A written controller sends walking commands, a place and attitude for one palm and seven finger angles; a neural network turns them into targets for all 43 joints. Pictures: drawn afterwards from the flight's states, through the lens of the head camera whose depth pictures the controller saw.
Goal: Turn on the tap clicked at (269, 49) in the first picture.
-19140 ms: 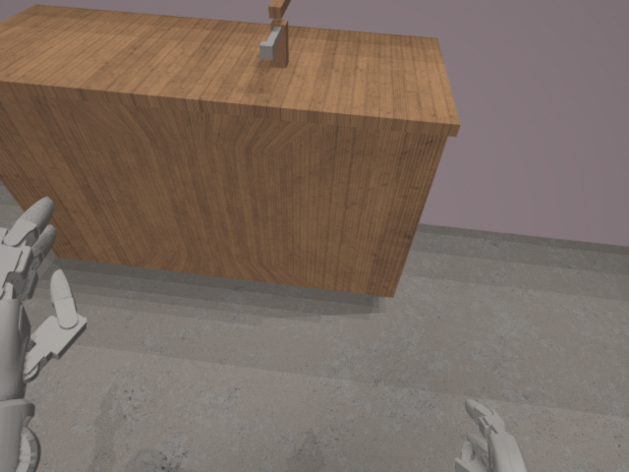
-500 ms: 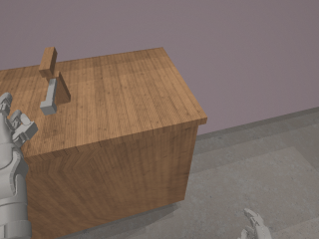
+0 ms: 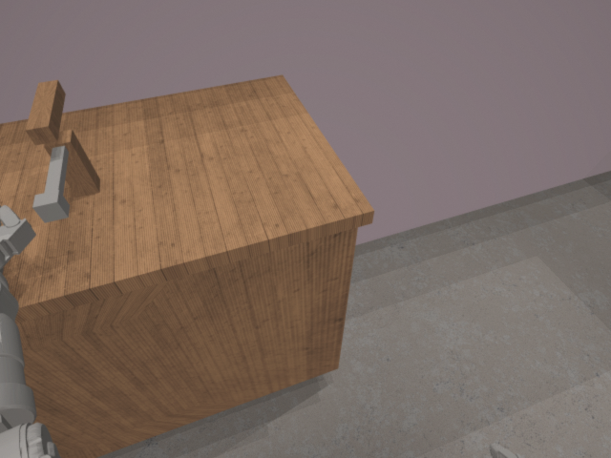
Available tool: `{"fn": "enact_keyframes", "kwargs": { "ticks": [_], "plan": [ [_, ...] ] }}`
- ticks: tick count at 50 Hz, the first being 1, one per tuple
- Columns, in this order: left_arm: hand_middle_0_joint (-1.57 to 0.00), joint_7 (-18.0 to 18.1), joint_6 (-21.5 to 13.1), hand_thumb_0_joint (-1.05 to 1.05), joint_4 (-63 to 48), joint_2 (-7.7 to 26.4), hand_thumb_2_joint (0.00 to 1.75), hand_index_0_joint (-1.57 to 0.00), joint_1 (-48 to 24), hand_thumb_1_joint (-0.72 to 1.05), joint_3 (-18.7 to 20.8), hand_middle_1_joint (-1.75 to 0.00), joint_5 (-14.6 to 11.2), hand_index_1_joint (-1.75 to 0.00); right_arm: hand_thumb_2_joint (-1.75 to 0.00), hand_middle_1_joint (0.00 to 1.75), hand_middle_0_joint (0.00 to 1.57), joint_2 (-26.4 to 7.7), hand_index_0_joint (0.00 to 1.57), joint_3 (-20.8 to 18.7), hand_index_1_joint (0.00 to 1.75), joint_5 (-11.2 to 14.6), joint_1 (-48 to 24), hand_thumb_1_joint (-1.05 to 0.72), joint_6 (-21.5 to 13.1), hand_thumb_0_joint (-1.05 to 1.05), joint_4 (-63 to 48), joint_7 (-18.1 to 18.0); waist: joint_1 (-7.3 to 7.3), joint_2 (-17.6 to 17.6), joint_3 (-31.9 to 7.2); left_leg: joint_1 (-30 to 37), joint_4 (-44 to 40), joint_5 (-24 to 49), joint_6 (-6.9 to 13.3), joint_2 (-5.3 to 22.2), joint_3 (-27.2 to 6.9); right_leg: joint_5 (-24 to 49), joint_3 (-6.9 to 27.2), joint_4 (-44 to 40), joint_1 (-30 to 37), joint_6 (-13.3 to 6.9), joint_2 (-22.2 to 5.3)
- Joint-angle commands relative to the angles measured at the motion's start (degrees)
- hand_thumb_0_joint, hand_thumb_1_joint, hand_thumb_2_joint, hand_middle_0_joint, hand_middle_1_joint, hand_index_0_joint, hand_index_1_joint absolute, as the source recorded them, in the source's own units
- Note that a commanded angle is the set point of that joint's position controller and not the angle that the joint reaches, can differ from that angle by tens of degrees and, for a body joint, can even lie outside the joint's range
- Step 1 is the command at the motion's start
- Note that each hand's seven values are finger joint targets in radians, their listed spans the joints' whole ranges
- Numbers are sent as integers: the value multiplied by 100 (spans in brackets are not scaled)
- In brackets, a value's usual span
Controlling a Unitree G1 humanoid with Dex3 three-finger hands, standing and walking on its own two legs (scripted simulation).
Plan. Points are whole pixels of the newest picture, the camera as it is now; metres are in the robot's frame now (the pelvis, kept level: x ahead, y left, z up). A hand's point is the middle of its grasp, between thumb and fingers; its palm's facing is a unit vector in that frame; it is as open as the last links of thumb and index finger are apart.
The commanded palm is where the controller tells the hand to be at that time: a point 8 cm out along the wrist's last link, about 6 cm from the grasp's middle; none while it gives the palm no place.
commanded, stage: reach beside the lever's end, fingers flat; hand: left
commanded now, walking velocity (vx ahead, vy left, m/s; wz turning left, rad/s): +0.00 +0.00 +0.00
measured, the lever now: (51, 206) +0.38 +0.35 +0.15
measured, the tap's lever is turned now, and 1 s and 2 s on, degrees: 0 8 35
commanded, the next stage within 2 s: push the lever round in 0.26 s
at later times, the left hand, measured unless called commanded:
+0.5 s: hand (33, 228) +0.34 +0.36 +0.14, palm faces +0.57 -0.82 -0.07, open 7.8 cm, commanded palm +0.30 +0.38 +0.14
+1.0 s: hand (61, 220) +0.36 +0.33 +0.14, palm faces +0.57 -0.82 -0.07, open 7.8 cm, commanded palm +0.31 +0.36 +0.14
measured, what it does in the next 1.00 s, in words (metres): stands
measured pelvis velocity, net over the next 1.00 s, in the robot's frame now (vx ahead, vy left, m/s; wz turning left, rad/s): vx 0.01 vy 0.00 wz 0.00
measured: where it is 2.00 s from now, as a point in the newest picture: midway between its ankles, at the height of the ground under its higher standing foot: outside the picture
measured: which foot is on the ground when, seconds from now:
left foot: down 0.00-1.00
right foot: down 0.00-1.00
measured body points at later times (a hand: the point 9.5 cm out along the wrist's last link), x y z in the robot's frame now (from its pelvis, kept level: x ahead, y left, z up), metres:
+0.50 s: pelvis +0.00 +0.00 +0.00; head +0.01 -0.01 +0.45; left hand +0.31 +0.40 +0.15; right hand +0.13 -0.25 -0.11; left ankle +0.02 +0.13 -0.73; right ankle -0.01 -0.10 -0.73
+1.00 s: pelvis +0.01 +0.00 +0.00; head +0.01 -0.01 +0.45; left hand +0.33 +0.37 +0.15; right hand +0.13 -0.25 -0.11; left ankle +0.02 +0.13 -0.73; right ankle -0.01 -0.10 -0.73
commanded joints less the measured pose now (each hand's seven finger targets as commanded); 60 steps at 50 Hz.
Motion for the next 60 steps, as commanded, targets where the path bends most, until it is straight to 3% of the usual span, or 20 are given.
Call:
{"fn": "enact_keyframes", "kwargs": {
  "ticks": [1, 5, 9, 10, 14, 18, 21, 24, 25, 27, 28, 33, 34, 39, 43, 44, 45, 50, 55, 60],
  "plan": [
    [-15, -23, -523, 0, -1326, 1876, 90, -15, -1639, 90, 293, -15, -70, -15, -90, 30, 20, -779, 20, -268, 30, 42, -251, -90, -216, 0, -806, -15, 128, 221, -1254, 639, -325, 1120, 225, -174, 125, 1518, 20, -383, 330, 116, -10],
    [-15, 19, -586, 0, -1321, 1916, 90, -15, -1572, 90, 396, -15, -113, -15, -90, 30, 20, -785, 20, -272, 30, 42, -262, -90, -194, 0, -788, -24, 98, 53, -1214, 589, -301, 993, 247, -171, 126, 1416, 40, -380, 257, 142, -8],
    [-15, 94, -656, 0, -1675, 1781, 90, -15, -2093, 90, 109, -15, 13, -15, -90, 30, 20, -731, 20, -240, 30, 30, -332, -90, -225, 0, -783, -43, 23, 571, -1185, 706, -354, 768, 224, -162, 100, 1059, 56, -435, 90, 101, -9],
    [-15, 134, -665, 0, -1631, 1932, 90, -15, -2073, 90, 232, -15, 47, -15, -90, 30, 20, -744, 20, -236, 30, 21, -318, -90, -232, 0, -754, -55, 46, 582, -1207, 712, -360, 781, 221, -156, 79, 1052, 44, -428, 108, 82, 1],
    [-15, 138, -721, 0, -1660, 1781, 90, -15, -2089, 90, 126, -15, 18, -15, -90, 30, 20, -727, 20, -223, 30, 6, -361, -90, -249, 0, -731, -80, 9, 393, -1340, 792, -359, 807, 220, -138, 56, 1086, 21, -424, 150, 85, 2],
    [-15, 72, -570, 0, -1398, 1823, 90, -15, -1889, 90, 190, -15, -24, -15, -90, 30, 20, -741, 20, -201, 30, 31, -367, -90, -244, 0, -734, -89, 100, 365, -1299, 724, -383, 804, 208, -146, 57, 1100, 7, -441, 241, 79, -12],
    [-15, 59, -382, 0, -1287, 1444, 90, -15, -2084, 90, -218, -15, -4, -15, -90, 30, 20, -707, 20, -160, 30, 74, -426, -90, -249, 0, -771, -92, -6, 278, -1024, 676, -464, 608, 202, -133, 33, 920, -26, -522, 70, 94, -31],
    [-15, 155, -341, 0, -1385, 1397, 90, -15, -2224, 90, -241, -15, 8, -15, -90, 30, 20, -716, 20, -178, 30, 64, -421, -90, -256, 0, -761, -92, -4, 318, -1089, 787, -478, 663, 190, -117, -20, 925, -31, -540, 52, 80, -26],
    [-15, 205, -383, 0, -1451, 1504, 90, -15, -2352, 90, -169, -15, 28, -15, -90, 30, 20, -728, 20, -183, 30, 50, -406, -90, -255, 0, -749, -91, -11, 261, -1129, 804, -461, 734, 191, -112, -28, 990, -35, -529, 85, 75, -23],
    [-15, 277, -424, 0, -1447, 1320, 90, -15, -2297, 90, -267, -15, 30, -15, -90, 30, 20, -707, 20, -178, 30, 39, -414, -90, -255, 0, -751, -66, -6, 123, -1156, 813, -437, 775, 194, -117, -29, 1029, -40, -511, 94, 80, -19],
    [-15, 325, -466, 0, -1426, 1496, 90, -15, -2217, 90, -86, -15, 46, -15, -90, 30, 20, -732, 20, -188, 30, 16, -389, -90, -241, 0, -730, -66, 44, 79, -1241, 794, -416, 812, 199, -115, -18, 1058, -30, -492, 166, 82, -13],
    [-15, 461, -544, 0, -1691, 1513, 90, -15, -2220, 90, -80, -15, 175, -15, -90, 30, 20, -689, 20, -200, 30, -16, -406, -90, -200, 0, -729, -29, 102, 354, -1524, 904, -370, 1145, 180, -114, 20, 1332, -30, -393, 343, 54, -14],
    [-15, 458, -528, 0, -1706, 1305, 90, -15, -2232, 90, -265, -15, 172, -15, -90, 30, 20, -669, 20, -192, 30, -13, -435, -90, -192, 0, -736, -25, 54, 344, -1472, 916, -363, 1210, 186, -119, 37, 1412, -30, -392, 329, 62, -26],
    [-15, 480, -463, 0, -1975, 1103, 90, -15, -2251, 90, -409, -15, 144, -15, -90, 30, 20, -645, 20, -207, 30, -11, -463, -90, -182, 0, -721, -37, 43, 382, -1519, 1052, -359, 1378, 179, -97, 24, 1532, -46, -400, 354, 55, -16],
    [-15, 492, -359, 0, -1926, 1280, 90, -15, -1893, 90, -132, -15, 83, -15, -90, 30, 20, -668, 20, -221, 30, -8, -485, -90, -129, 0, -715, -50, 132, 207, -1482, 952, -338, 1499, 200, -109, 96, 1772, -31, -383, 527, 73, -23],
    [-15, 487, -323, 0, -1862, 1121, 90, -15, -1927, 90, -245, -15, 55, -15, -90, 30, 20, -641, 20, -207, 30, -2, -499, -90, -132, 0, -700, -47, 93, 96, -1375, 929, -355, 1486, 207, -111, 100, 1801, -36, -401, 488, 87, -33],
    [-15, 494, -293, 0, -1821, 1299, 90, -15, -1867, 90, -87, -15, 80, -15, -90, 30, 20, -657, 20, -220, 30, 1, -491, -90, -118, 0, -692, -52, 126, 93, -1374, 882, -369, 1468, 197, -101, 105, 1793, -36, -393, 518, 86, -35],
    [-15, 586, -271, 0, -2229, 958, 90, -15, -1968, 90, -407, -15, 148, -15, -90, 30, 20, -613, 20, -222, 30, -7, -561, -90, -113, 0, -747, -32, 105, 407, -1387, 1055, -367, 1583, 184, -102, 108, 1784, -33, -394, 460, 60, -25],
    [-15, 615, -180, 0, -1863, 1090, 90, -15, -1862, 90, -198, -15, 90, -15, -90, 30, 20, -637, 20, -223, 30, -5, -584, -90, -66, 0, -696, -68, 107, -122, -1255, 815, -373, 1296, 223, -116, 141, 1722, -4, -437, 498, 111, -57],
    [-15, 859, -187, 0, -2091, 924, 90, -15, -2335, 90, -426, -15, 227, -15, -90, 30, 20, -588, 20, -208, 30, -37, -646, -90, -65, 0, -674, -61, 40, 302, -1380, 925, -346, 1235, 216, -127, 148, 1595, 26, -458, 403, 102, -79]
  ]
}}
